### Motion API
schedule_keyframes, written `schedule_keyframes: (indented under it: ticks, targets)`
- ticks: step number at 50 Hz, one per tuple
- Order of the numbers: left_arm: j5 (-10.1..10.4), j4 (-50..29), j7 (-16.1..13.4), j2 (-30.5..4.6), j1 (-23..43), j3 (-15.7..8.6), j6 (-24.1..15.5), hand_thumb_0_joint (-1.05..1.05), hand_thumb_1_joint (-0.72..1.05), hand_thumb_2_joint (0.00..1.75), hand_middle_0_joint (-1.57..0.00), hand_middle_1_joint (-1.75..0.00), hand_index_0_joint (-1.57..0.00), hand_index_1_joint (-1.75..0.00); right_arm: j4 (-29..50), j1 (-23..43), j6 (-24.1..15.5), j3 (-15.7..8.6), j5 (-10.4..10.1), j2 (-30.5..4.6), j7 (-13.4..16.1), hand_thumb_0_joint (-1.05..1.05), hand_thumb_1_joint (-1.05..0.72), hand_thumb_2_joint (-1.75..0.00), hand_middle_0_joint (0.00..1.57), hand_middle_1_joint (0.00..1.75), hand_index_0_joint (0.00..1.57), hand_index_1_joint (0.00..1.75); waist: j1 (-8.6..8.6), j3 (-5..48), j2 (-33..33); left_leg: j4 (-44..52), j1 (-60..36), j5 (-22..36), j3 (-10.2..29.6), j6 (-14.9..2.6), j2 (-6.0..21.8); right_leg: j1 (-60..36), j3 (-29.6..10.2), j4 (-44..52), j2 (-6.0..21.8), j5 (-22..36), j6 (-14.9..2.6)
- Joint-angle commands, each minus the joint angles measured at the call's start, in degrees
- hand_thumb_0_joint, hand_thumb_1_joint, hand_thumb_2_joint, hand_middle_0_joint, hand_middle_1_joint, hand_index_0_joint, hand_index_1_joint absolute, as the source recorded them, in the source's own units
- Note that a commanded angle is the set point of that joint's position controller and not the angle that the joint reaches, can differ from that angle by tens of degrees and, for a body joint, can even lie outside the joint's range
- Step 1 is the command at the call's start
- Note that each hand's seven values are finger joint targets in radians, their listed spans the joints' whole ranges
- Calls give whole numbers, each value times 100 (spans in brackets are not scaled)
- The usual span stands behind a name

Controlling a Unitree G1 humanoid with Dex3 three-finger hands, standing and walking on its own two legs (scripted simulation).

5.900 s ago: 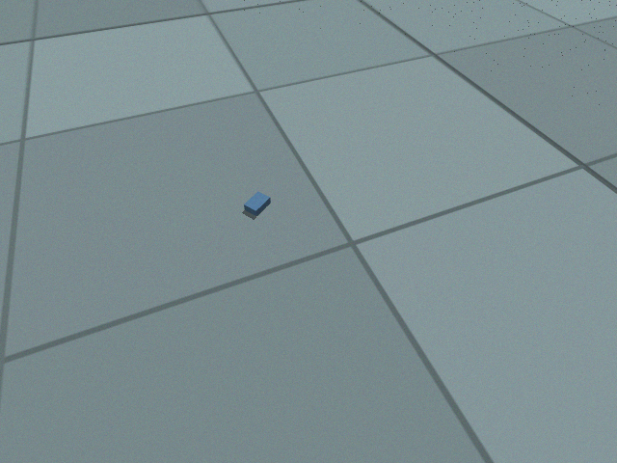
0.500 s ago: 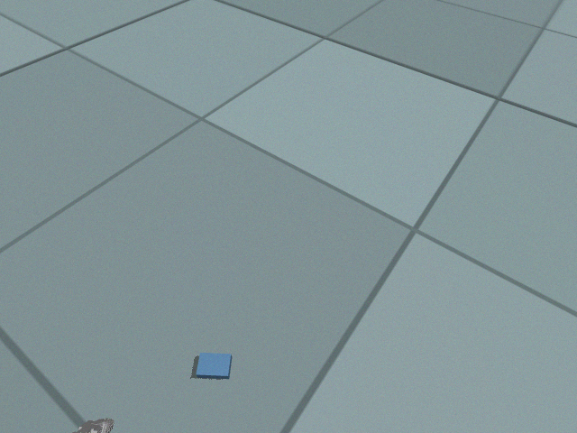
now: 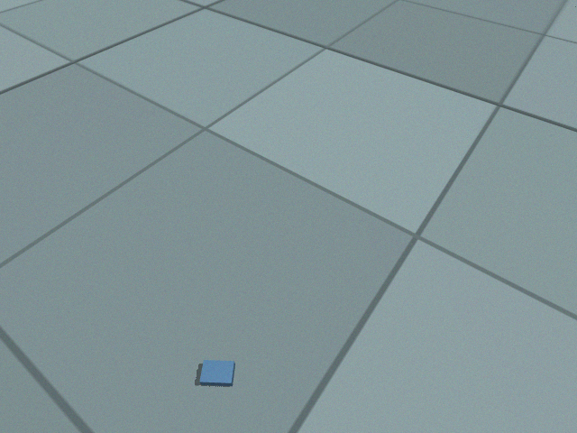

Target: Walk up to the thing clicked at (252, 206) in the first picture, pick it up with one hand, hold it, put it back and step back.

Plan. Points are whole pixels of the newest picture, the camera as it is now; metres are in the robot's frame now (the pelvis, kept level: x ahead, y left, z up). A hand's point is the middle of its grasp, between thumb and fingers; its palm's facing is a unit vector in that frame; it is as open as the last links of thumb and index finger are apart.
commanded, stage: walk up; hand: left
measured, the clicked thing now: (217, 372) +0.43 +0.24 -0.77
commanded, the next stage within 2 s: stand in 0.16 s
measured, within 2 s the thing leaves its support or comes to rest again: neither
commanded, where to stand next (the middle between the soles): +0.05 +0.01 m, yaw -1 degrees
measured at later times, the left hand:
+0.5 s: hand out of the picture +0.10 +0.24 -0.16, palm faces -0.01 -0.95 -0.32, open 7.3 cm
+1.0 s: hand out of the picture +0.11 +0.25 -0.16, palm faces -0.01 -0.94 -0.33, open 7.3 cm
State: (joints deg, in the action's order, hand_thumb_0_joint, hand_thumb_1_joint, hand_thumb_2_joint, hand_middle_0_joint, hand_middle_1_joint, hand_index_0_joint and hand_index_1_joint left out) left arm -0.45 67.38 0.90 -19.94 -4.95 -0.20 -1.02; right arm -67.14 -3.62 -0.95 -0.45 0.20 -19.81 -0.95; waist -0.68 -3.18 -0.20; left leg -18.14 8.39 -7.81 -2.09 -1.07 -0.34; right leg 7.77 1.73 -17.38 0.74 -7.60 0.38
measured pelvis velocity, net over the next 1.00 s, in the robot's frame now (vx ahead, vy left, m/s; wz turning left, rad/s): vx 0.03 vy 0.00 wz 0.01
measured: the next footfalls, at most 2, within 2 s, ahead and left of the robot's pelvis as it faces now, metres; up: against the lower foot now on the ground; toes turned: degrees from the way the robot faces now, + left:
none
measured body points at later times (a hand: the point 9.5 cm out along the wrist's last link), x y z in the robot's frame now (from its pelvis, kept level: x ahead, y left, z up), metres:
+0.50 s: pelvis +0.02 +0.00 +0.00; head +0.03 +0.00 +0.45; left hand +0.10 +0.29 -0.14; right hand +0.11 -0.30 -0.13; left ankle +0.03 +0.10 -0.75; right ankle +0.02 -0.12 -0.75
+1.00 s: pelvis +0.03 +0.00 +0.00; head +0.05 +0.00 +0.45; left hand +0.11 +0.30 -0.13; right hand +0.12 -0.30 -0.13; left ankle +0.03 +0.10 -0.75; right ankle +0.02 -0.12 -0.75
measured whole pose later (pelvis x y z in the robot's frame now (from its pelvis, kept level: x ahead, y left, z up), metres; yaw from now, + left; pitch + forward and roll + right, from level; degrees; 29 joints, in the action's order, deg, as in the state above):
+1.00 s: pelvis +0.03 +0.00 +0.00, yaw +0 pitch -1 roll +0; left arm -0.6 66.0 0.2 -19.5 -5.0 -0.2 -1.0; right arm -66.2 -4.2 -1.1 -0.2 0.3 -19.5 -0.3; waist -0.3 -2.8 -0.1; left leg -16.7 5.6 -9.8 -1.6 -0.7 -0.3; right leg 4.7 2.2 -15.7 0.6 -9.7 0.3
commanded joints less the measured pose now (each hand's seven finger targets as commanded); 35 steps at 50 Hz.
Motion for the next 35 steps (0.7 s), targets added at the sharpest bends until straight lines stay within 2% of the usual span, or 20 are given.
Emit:
schedule_keyframes:
  ticks: [1,3,8,10,13,15,18,19,22,32,35]
  targets:
    - [-2,-337,-80,-1208,335,-208,-110,0,90,90,-20,-30,-20,-30,359,323,-120,-199,21,-1252,94,0,-90,-90,20,30,20,30,56,447,50,537,-32,-590,823,-3,785,2,-675,402,692,-247,-112]
    - [4,-333,-82,-1193,268,-214,-105,0,90,90,-20,-30,-20,-30,370,331,-122,-201,21,-1257,94,0,-90,-90,20,30,20,30,37,430,-11,531,-44,-583,827,-9,790,35,-666,404,686,-294,-106]
    - [-10,-363,-113,-1134,195,-188,-122,0,90,90,-20,-30,-20,-30,369,260,-141,-175,57,-1130,103,0,-90,-90,20,30,20,30,44,728,64,358,-208,181,781,-22,822,-205,-648,260,719,167,-111]
    - [-16,-356,-126,-1177,221,-208,-120,0,90,90,-20,-30,-20,-30,353,219,-138,-170,59,-1126,113,0,-90,-90,20,30,20,30,49,708,86,393,-143,216,770,-26,810,-271,-636,247,723,243,-109]
    - [2,-350,-139,-1182,187,-206,-126,0,90,90,-20,-30,-20,-30,352,199,-142,-173,47,-1139,118,0,-90,-90,20,30,20,30,58,711,71,323,-290,619,748,-21,818,-248,-641,206,739,427,-113]
    - [2,-356,-135,-1160,163,-191,-120,0,90,90,-20,-30,-20,-30,343,195,-132,-164,31,-1155,117,0,-90,-90,20,30,20,30,59,569,33,347,-215,343,748,-13,798,-146,-651,278,724,239,-91]
    - [-5,-403,-136,-1171,246,-203,-103,0,90,90,-20,-30,-20,-30,350,144,-126,-161,43,-1165,131,0,-90,-90,20,30,20,30,91,533,-26,394,-100,313,754,14,808,-224,-649,258,737,294,-103]
    - [2,-383,-134,-1145,166,-199,-102,0,90,90,-20,-30,-20,-30,351,210,-124,-163,36,-1173,131,0,-90,-90,20,30,20,30,48,515,-53,375,-167,301,754,7,804,-182,-651,270,738,286,-105]
    - [-6,-410,-140,-1159,152,-202,-126,0,90,90,-20,-30,-20,-30,381,170,-136,-167,37,-1169,127,0,-90,-90,20,30,20,30,51,676,31,302,-299,822,743,-15,845,-317,-620,251,760,586,-87]
    - [-13,-476,-144,-1143,294,-218,-110,0,90,90,-20,-30,-20,-30,415,172,-122,-155,41,-1165,145,0,-90,-90,20,30,20,30,97,572,10,336,-282,747,699,7,833,-352,-616,335,771,641,-87]
    - [-9,-464,-151,-1160,261,-222,-113,0,90,90,-20,-30,-20,-30,463,268,-134,-168,32,-1170,142,0,-90,-90,20,30,20,30,70,681,15,304,-417,1050,734,-6,877,-431,-582,270,772,779,-91]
